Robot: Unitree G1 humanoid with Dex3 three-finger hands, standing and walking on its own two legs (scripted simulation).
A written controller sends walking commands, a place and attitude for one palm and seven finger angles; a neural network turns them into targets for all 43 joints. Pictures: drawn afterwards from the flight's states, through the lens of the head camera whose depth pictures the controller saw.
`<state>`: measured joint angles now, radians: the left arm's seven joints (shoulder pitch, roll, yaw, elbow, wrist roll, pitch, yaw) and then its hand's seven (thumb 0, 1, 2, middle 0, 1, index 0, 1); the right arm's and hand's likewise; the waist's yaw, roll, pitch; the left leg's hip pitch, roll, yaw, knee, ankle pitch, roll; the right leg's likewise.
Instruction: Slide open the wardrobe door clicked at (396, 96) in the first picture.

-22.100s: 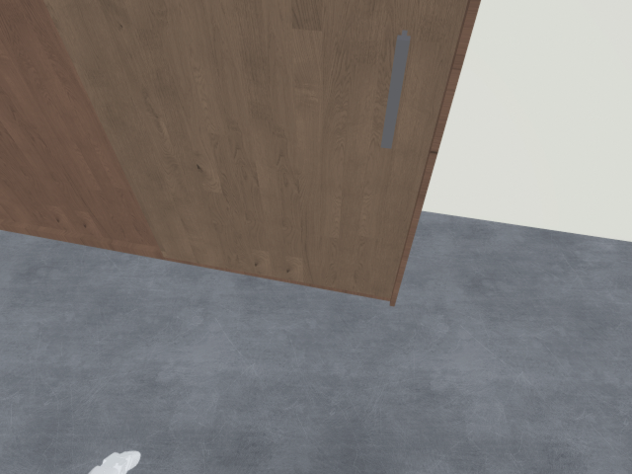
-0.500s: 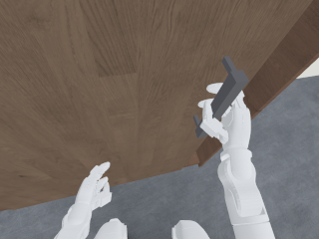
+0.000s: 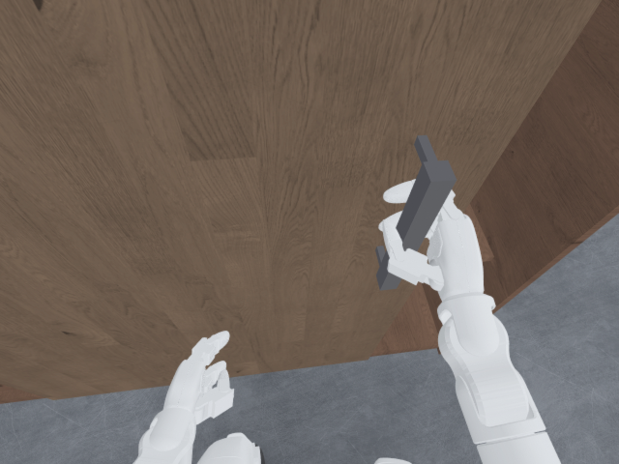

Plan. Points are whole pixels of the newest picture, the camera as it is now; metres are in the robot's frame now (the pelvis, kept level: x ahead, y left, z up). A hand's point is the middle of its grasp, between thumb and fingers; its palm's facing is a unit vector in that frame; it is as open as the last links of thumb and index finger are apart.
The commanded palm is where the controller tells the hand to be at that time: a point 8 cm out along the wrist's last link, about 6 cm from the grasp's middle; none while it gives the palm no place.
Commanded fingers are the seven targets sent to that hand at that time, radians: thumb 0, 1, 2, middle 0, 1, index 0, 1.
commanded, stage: step sideways, sliding the door along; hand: right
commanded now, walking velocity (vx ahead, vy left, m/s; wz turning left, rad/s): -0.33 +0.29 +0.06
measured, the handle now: (402, 224) +0.36 -0.13 +0.09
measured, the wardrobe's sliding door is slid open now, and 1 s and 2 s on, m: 0.24 0.39 0.43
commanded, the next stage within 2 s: stop walking and hold the door there in 1.96 s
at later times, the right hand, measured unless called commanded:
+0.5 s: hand (320, 259) +0.31 -0.03 +0.11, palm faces +0.03 +1.00 -0.02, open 6.0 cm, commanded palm +0.28 +0.00 +0.10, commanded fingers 0.00 -0.90 -0.90 0.45 1.40 0.45 1.40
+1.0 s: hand (247, 264) +0.31 +0.05 +0.11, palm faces +0.20 +0.98 -0.06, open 6.1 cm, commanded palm +0.28 +0.07 +0.10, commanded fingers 0.00 -0.90 -0.90 0.45 1.40 0.45 1.40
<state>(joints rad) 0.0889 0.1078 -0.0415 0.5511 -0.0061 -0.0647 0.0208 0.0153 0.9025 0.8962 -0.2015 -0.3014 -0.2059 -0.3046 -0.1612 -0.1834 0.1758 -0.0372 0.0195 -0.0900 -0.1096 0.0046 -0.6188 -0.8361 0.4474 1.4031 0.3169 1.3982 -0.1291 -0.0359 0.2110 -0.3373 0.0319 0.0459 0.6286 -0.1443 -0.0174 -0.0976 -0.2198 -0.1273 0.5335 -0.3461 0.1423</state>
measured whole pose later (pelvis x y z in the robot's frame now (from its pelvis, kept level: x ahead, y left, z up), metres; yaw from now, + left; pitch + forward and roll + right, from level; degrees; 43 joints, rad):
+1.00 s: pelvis -0.08 +0.22 +0.02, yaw -2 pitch -3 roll +4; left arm 0.13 0.21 0.04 0.65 -0.04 0.03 0.01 0.01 0.91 0.90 -0.20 -0.30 -0.20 -0.30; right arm -0.50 -0.17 0.04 0.34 0.07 -0.04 -0.18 0.03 -0.75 -0.82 0.34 1.40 0.25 1.40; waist -0.10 -0.02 0.22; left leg -0.55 0.00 0.03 1.26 -0.39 -0.01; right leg -0.22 -0.16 -0.07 0.52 -0.24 0.03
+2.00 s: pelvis +0.03 +0.33 +0.01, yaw -2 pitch +1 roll +3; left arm 0.13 0.20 0.01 0.59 -0.02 -0.11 0.05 0.02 0.91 0.90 -0.20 -0.30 -0.21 -0.30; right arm -0.05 -0.12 -0.13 -0.09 0.07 0.00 -0.31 0.02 -0.69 -0.79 0.38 1.39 0.10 1.40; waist -0.14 -0.06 0.11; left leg -0.26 0.12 0.05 0.63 -0.18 -0.03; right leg -0.15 -0.12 -0.11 0.51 -0.37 0.03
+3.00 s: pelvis +0.02 +0.31 +0.01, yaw +3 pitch +0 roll +1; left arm 0.18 0.19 -0.03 0.64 0.00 -0.03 0.09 0.01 0.90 0.90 -0.20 -0.30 -0.21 -0.30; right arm 0.07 -0.26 -0.23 0.01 0.05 -0.06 -0.19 -0.02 -0.64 -0.78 0.46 1.40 0.35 1.40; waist -0.02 0.00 0.01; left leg -0.24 0.13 -0.01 0.47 -0.18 -0.04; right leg -0.10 -0.08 -0.22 0.47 -0.36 0.00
